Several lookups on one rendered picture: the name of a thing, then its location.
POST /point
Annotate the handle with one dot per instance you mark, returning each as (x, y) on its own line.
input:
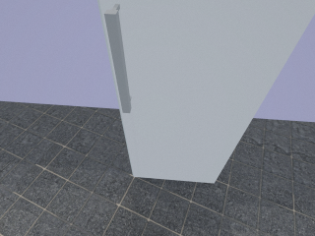
(113, 27)

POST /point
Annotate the fridge door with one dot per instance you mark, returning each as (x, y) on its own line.
(197, 72)

